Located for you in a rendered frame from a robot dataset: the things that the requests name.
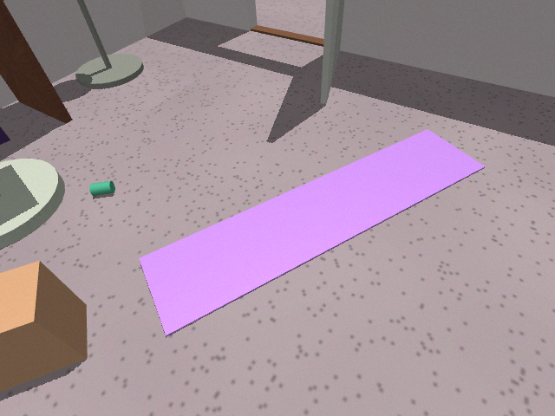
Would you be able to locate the coat stand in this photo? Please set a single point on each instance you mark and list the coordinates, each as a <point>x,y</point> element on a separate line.
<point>106,71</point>

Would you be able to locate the office chair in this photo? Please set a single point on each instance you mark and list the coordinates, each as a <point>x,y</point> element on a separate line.
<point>31,190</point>

